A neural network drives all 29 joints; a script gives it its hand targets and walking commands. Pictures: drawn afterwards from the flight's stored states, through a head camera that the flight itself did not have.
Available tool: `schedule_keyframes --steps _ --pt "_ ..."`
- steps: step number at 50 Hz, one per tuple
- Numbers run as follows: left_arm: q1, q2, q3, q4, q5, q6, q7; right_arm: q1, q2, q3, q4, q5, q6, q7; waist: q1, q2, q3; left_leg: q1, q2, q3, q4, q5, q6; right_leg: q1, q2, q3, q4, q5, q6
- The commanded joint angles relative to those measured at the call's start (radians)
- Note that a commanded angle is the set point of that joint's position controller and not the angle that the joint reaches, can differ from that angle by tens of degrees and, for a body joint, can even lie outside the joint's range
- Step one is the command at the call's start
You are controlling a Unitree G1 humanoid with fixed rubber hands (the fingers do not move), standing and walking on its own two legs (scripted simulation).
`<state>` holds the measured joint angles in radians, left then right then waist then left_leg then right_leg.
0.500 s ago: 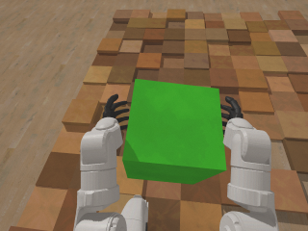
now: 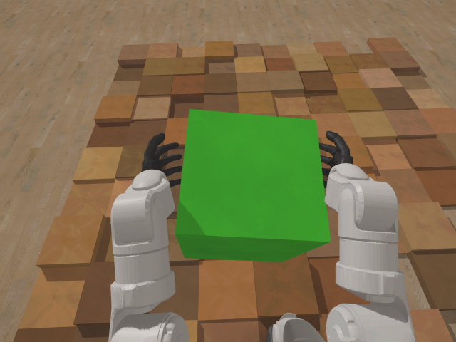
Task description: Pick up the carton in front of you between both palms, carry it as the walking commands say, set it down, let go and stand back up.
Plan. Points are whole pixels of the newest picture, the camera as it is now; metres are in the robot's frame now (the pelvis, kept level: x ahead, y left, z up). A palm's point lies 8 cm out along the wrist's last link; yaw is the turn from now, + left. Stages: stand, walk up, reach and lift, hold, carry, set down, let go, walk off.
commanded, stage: carry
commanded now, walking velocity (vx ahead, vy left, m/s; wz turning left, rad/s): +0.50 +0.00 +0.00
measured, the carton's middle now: (242, 197) +0.36 +0.00 +0.03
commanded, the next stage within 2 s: none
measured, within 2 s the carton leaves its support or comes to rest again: neither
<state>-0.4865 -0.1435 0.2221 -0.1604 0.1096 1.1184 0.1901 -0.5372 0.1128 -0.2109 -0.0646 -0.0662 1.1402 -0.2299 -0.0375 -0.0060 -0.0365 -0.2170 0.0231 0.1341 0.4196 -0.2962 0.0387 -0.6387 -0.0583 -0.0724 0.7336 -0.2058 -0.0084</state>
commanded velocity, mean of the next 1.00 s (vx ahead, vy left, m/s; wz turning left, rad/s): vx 0.50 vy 0.00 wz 0.00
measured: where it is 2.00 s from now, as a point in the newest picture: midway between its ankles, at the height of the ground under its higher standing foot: (228, 147)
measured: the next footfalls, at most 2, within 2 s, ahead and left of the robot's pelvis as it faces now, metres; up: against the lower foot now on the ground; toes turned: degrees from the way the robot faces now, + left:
right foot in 0.04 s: +0.17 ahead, -0.13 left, +0.00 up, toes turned -6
left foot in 0.48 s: +0.49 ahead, +0.10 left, +0.01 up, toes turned +8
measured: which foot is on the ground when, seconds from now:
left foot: down 0.00-0.08, up 0.10-0.46, down 0.48-0.96, up 0.98-1.00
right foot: up 0.00-0.02, down 0.04-0.56, up 0.58-0.90, down 0.92-1.00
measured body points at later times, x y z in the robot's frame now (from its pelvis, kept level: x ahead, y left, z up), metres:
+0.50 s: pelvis +0.32 +0.01 -0.03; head +0.33 +0.01 +0.42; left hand +0.66 +0.16 +0.09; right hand +0.67 -0.14 +0.09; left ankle +0.45 +0.09 -0.74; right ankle +0.14 -0.12 -0.72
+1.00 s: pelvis +0.59 -0.01 +0.00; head +0.58 -0.01 +0.45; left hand +0.92 +0.14 +0.12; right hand +0.94 -0.16 +0.12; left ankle +0.47 +0.09 -0.68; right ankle +0.64 -0.09 -0.72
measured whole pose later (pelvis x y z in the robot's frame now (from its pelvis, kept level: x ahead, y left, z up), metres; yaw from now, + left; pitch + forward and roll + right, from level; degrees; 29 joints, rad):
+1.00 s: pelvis +0.59 -0.01 +0.00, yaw +1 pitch +4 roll -2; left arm -0.48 -0.16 0.19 -0.06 0.14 1.12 0.19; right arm -0.52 0.08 -0.23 -0.01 -0.09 1.16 -0.20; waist 0.02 0.04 -0.11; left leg -0.33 0.04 0.06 0.93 -0.40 0.01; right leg -0.43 0.02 -0.16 0.56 -0.32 -0.10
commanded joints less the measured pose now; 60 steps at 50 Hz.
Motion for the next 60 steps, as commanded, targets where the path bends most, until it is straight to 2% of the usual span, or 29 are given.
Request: schedule_keyframes --steps 1,3,4,5,6,7,8,9,10,13,17,21,23,24,25,26,28,30,34,36,39,43,46,47,48,49,52,56,60 --pt "-0.565 -0.869 -0.694 0.056 -0.334 0.027 -0.157 -0.602 0.867 0.665 -0.057 0.349 -0.003 0.231 -0.016 0.170 -0.402 0.290 0.189 -0.113 0.007 0.520 0.114 0.104 0.063 -0.077 -0.141 0.083 -0.021" --pt "-0.550 -0.855 -0.668 0.099 -0.323 0.033 -0.166 -0.587 0.862 0.648 -0.016 0.324 0.006 0.229 0.026 0.118 -0.411 0.204 0.161 -0.047 0.174 0.580 0.070 0.323 0.107 -0.135 -0.278 0.135 -0.042" --pt "-0.572 -0.848 -0.655 0.120 -0.309 0.030 -0.166 -0.600 0.870 0.644 0.001 0.319 0.010 0.229 0.058 0.008 -0.456 0.050 0.105 -0.013 0.368 0.566 0.017 0.584 0.053 -0.075 -0.276 0.184 -0.080" --pt "-0.509 -0.845 -0.627 0.164 -0.295 0.030 -0.167 -0.613 0.859 0.635 0.014 0.314 0.013 0.229 0.102 -0.106 -0.499 -0.154 0.080 -0.008 0.570 0.265 -0.021 0.773 -0.127 0.165 -0.301 0.263 -0.121" --pt "-0.532 -0.817 -0.609 0.173 -0.286 0.027 -0.164 -0.602 0.892 0.623 0.048 0.308 0.012 0.227 0.091 -0.305 -0.489 -0.539 -0.062 -0.012 0.811 -0.229 -0.050 1.015 -0.342 0.507 -0.280 0.565 -0.262" --pt "-0.530 -0.844 -0.615 0.166 -0.305 0.022 -0.166 -0.617 0.883 0.612 0.054 0.307 0.009 0.225 0.119 -0.270 -0.474 -0.653 -0.034 -0.094 0.948 -0.286 -0.029 1.014 -0.330 0.511 -0.249 0.683 -0.296" --pt "-0.572 -0.872 -0.632 0.126 -0.322 0.012 -0.170 -0.640 0.932 0.613 0.052 0.311 0.005 0.224 0.142 -0.221 -0.483 -0.726 -0.005 -0.126 1.016 -0.266 -0.010 1.011 -0.332 0.508 -0.248 0.570 -0.316" --pt "-0.630 -0.911 -0.651 0.085 -0.349 0.003 -0.178 -0.679 0.964 0.621 0.036 0.318 -0.004 0.225 0.141 -0.095 -0.456 -0.735 0.026 -0.148 1.026 -0.231 0.001 0.932 -0.306 0.471 -0.269 0.392 -0.285" --pt "-0.706 -0.957 -0.690 0.038 -0.389 -0.005 -0.185 -0.685 0.990 0.629 0.031 0.321 -0.010 0.226 0.123 -0.062 -0.430 -0.734 0.044 -0.164 0.990 -0.190 0.008 0.864 -0.280 0.423 -0.295 0.255 -0.244" --pt "-0.835 -1.023 -0.759 -0.044 -0.470 -0.020 -0.200 -0.738 1.014 0.647 -0.041 0.330 -0.033 0.216 0.098 -0.095 -0.397 -0.701 0.061 -0.124 0.881 -0.080 -0.004 0.757 -0.237 0.308 -0.351 0.136 -0.210" --pt "-0.774 -0.971 -0.762 -0.050 -0.479 -0.008 -0.197 -0.699 0.941 0.658 -0.101 0.311 -0.032 0.193 0.092 -0.117 -0.364 -0.547 0.074 -0.088 0.513 0.083 -0.013 0.653 -0.188 0.155 -0.369 0.296 -0.186" --pt "-0.623 -0.900 -0.730 0.033 -0.418 0.015 -0.188 -0.585 0.878 0.649 -0.044 0.287 -0.006 0.198 0.082 -0.155 -0.363 -0.270 -0.039 0.056 0.205 0.228 0.020 0.646 -0.139 0.022 -0.277 0.674 -0.103" --pt "-0.578 -0.887 -0.707 0.071 -0.378 0.020 -0.187 -0.536 0.877 0.639 0.005 0.283 0.000 0.212 -0.015 -0.106 -0.458 0.056 -0.099 0.122 0.042 0.339 0.026 0.617 -0.089 -0.072 0.003 0.755 -0.038" --pt "-0.575 -0.879 -0.692 0.084 -0.355 0.017 -0.186 -0.524 0.882 0.632 0.018 0.279 -0.001 0.221 -0.049 -0.040 -0.505 0.279 -0.010 0.019 0.068 0.334 0.028 0.442 -0.059 -0.053 0.184 0.478 -0.014" --pt "-0.551 -0.905 -0.681 0.110 -0.342 0.018 -0.187 -0.542 0.859 0.616 0.040 0.274 -0.001 0.225 0.006 0.202 -0.599 0.543 0.349 -0.501 0.099 0.557 0.136 0.142 0.039 -0.009 0.444 -0.227 0.034" --pt "-0.560 -0.878 -0.657 0.109 -0.330 0.016 -0.187 -0.553 0.883 0.627 0.056 0.295 -0.011 0.228 -0.013 0.307 -0.650 0.601 0.375 -0.727 -0.001 0.434 0.247 -0.015 0.130 0.054 0.673 -0.319 0.020" --pt "-0.639 -0.953 -0.681 0.069 -0.347 0.003 -0.181 -0.618 0.967 0.658 0.006 0.342 -0.026 0.243 -0.023 0.135 -0.544 0.466 0.323 -0.587 0.000 0.355 0.229 -0.127 0.051 0.100 0.749 -0.252 -0.019" --pt "-0.703 -1.001 -0.698 0.040 -0.358 -0.016 -0.176 -0.736 1.040 0.702 -0.047 0.391 -0.043 0.260 -0.020 0.073 -0.500 0.403 0.277 -0.467 0.006 0.394 0.180 -0.148 0.025 0.096 0.702 -0.188 -0.018" --pt "-0.690 -1.022 -0.738 -0.016 -0.359 -0.043 -0.161 -0.760 1.055 0.731 -0.111 0.433 -0.067 0.268 -0.022 0.102 -0.500 0.374 0.272 -0.388 -0.049 0.335 0.162 -0.107 0.019 0.068 0.407 -0.264 -0.006" --pt "-0.652 -0.995 -0.751 -0.032 -0.349 -0.041 -0.150 -0.708 1.023 0.726 -0.121 0.426 -0.065 0.264 -0.029 0.137 -0.511 0.379 0.281 -0.330 -0.042 0.454 0.180 -0.088 0.023 0.032 0.268 -0.280 -0.004" --pt "-0.611 -0.940 -0.756 -0.044 -0.341 -0.026 -0.140 -0.641 0.949 0.708 -0.132 0.403 -0.050 0.254 -0.023 0.214 -0.514 0.352 0.246 -0.223 -0.016 0.595 0.145 -0.008 0.041 -0.040 0.103 -0.123 -0.012" --pt "-0.568 -0.866 -0.726 -0.005 -0.329 0.006 -0.148 -0.574 0.865 0.681 -0.082 0.355 -0.018 0.243 -0.025 0.178 -0.425 0.322 0.207 -0.148 -0.011 0.585 0.117 0.066 0.061 -0.071 -0.117 0.026 -0.008" --pt "-0.545 -0.828 -0.685 0.057 -0.319 0.026 -0.159 -0.559 0.838 0.653 -0.031 0.320 0.002 0.233 0.027 0.111 -0.430 0.189 0.162 -0.061 0.180 0.598 0.056 0.388 0.106 -0.130 -0.340 0.159 -0.032" --pt "-0.547 -0.818 -0.666 0.074 -0.309 0.029 -0.162 -0.565 0.836 0.643 -0.014 0.308 0.005 0.229 0.053 0.050 -0.467 0.029 0.134 -0.049 0.318 0.452 0.020 0.603 0.024 -0.045 -0.323 0.117 -0.060" --pt "-0.559 -0.797 -0.647 0.099 -0.290 0.028 -0.160 -0.590 0.851 0.636 -0.014 0.307 0.011 0.227 0.084 -0.166 -0.556 -0.274 0.046 -0.032 0.590 0.183 -0.035 0.901 -0.218 0.312 -0.275 0.103 -0.188" --pt "-0.521 -0.807 -0.630 0.134 -0.290 0.025 -0.160 -0.585 0.846 0.621 -0.005 0.305 0.017 0.226 0.105 -0.316 -0.482 -0.537 -0.062 -0.043 0.762 -0.209 -0.045 0.936 -0.293 0.555 -0.383 0.105 -0.267" --pt "-0.644 -0.895 -0.671 0.062 -0.349 0.013 -0.176 -0.647 0.921 0.619 0.020 0.310 0.003 0.223 0.092 -0.031 -0.380 -0.614 0.039 -0.148 0.801 -0.124 -0.007 0.799 -0.255 0.397 -0.383 0.096 -0.213" --pt "-0.797 -0.963 -0.729 -0.030 -0.438 -0.003 -0.190 -0.717 0.981 0.647 -0.025 0.328 -0.011 0.217 0.088 -0.118 -0.381 -0.569 0.043 -0.105 0.696 0.003 -0.035 0.721 -0.185 0.232 -0.421 -0.003 -0.186" --pt "-0.735 -0.928 -0.712 -0.012 -0.432 0.017 -0.183 -0.662 0.929 0.634 -0.029 0.307 0.005 0.201 0.088 -0.103 -0.351 -0.529 0.059 -0.076 0.430 0.054 -0.050 0.709 -0.170 0.164 -0.433 0.083 -0.202"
